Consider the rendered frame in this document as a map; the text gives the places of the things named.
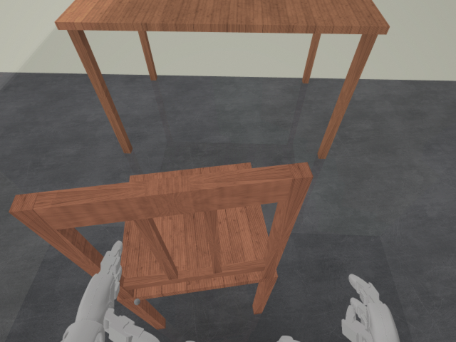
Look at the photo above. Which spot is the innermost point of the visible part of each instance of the table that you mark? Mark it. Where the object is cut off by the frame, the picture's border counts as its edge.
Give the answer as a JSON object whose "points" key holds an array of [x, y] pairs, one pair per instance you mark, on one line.
{"points": [[239, 16]]}

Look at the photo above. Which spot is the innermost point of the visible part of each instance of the robot right hand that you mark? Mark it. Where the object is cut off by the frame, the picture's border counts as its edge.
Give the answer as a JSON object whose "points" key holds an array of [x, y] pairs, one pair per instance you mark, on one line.
{"points": [[377, 324]]}

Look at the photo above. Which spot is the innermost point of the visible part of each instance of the robot left hand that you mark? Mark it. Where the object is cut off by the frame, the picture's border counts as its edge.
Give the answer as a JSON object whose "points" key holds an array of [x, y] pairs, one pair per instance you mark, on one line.
{"points": [[99, 296]]}

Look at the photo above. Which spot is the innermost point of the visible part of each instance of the chair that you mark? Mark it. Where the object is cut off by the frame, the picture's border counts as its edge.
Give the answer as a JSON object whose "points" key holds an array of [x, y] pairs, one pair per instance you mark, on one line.
{"points": [[185, 230]]}

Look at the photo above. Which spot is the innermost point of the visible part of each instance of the left robot forearm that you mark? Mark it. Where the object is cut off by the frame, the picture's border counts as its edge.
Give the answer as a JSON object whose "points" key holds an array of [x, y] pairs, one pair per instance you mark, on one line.
{"points": [[84, 331]]}

